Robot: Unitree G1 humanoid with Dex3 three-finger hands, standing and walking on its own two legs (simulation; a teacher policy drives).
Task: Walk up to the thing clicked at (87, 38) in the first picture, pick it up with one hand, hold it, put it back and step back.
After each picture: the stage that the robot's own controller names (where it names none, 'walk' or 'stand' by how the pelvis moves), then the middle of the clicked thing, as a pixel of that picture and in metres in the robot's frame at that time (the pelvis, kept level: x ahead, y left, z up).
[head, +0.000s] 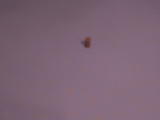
stand; (87, 42) +1.38 -0.08 -0.72
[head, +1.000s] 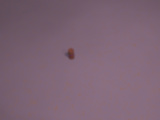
walk; (71, 54) +1.26 +0.19 -0.70
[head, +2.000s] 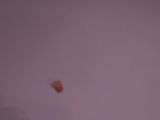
walk; (58, 86) +0.78 +0.28 -0.71
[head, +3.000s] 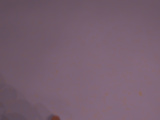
walk; out of the picture +0.47 +0.25 -0.72
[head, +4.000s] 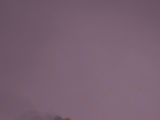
walk; out of the picture +0.38 +0.00 -0.67
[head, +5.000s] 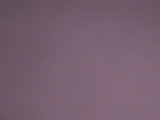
walk; out of the picture +0.37 +0.10 -0.69
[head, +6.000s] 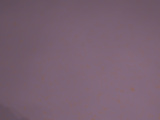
stand; out of the picture +0.35 +0.21 -0.70
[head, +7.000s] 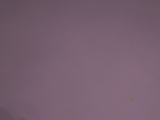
stand; out of the picture +0.33 +0.21 -0.73
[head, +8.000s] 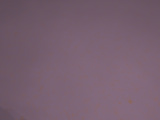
stand; out of the picture +0.32 +0.22 -0.73
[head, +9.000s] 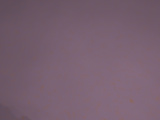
stand; out of the picture +0.31 +0.22 -0.73
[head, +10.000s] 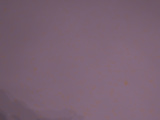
go down; out of the picture +0.33 +0.22 -0.70
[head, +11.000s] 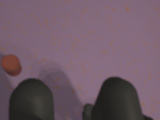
go down; (12, 66) +0.41 +0.24 -0.29
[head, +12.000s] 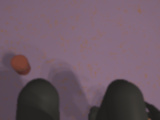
close in; (21, 65) +0.41 +0.24 -0.29
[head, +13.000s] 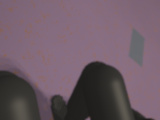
close in; out of the picture +0.40 +0.28 -0.22
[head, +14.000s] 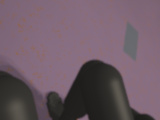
close; out of the picture +0.39 +0.28 -0.22
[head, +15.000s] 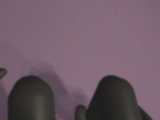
lift; out of the picture +0.35 +0.28 -0.12
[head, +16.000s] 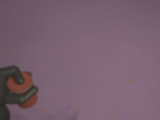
lift; (23, 91) +0.32 +0.19 +0.02
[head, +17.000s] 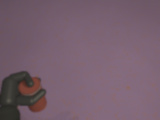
hold; (34, 95) +0.32 +0.17 -0.01
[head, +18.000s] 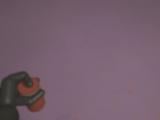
hold; (32, 95) +0.32 +0.18 -0.01
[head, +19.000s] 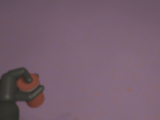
crouch; (32, 91) +0.33 +0.18 +0.00
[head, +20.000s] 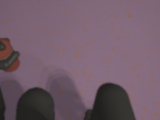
crouch; (5, 57) +0.43 +0.23 -0.11
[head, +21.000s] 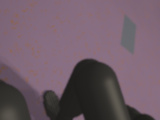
lower; out of the picture +0.41 +0.29 -0.22
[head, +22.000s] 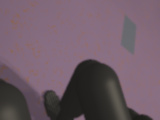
lower; out of the picture +0.40 +0.30 -0.22
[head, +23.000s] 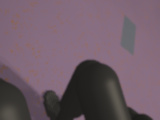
lower; out of the picture +0.40 +0.30 -0.22
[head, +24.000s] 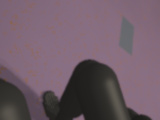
lower; out of the picture +0.40 +0.30 -0.22
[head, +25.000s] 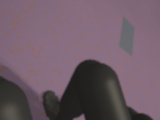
loosen; out of the picture +0.40 +0.30 -0.22
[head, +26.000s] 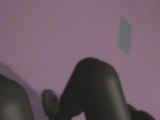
withdraw; out of the picture +0.39 +0.28 -0.22
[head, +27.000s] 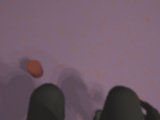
walk; (35, 69) +0.42 +0.22 -0.36
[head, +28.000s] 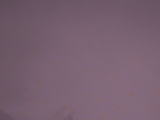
stand; out of the picture +0.34 +0.19 -0.66
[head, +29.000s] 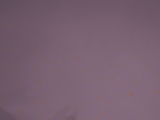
stand; out of the picture +0.35 +0.21 -0.67
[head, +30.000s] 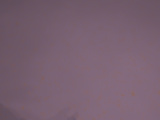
stand; out of the picture +0.35 +0.21 -0.67
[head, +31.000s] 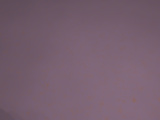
stand; out of the picture +0.36 +0.21 -0.72
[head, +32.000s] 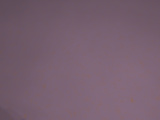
stand; out of the picture +0.33 +0.21 -0.73
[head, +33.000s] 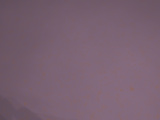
walk; out of the picture +0.35 +0.21 -0.72
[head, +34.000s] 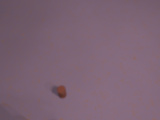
walk; (62, 92) +0.58 +0.15 -0.70
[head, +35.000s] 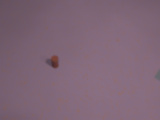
walk; (55, 62) +0.93 +0.20 -0.71
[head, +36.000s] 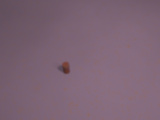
stand; (66, 68) +0.97 +0.19 -0.70
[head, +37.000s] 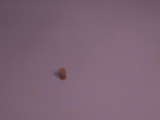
stand; (62, 74) +0.95 +0.20 -0.72
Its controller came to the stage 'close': yes
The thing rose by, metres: 0.70
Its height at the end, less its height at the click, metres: +0.00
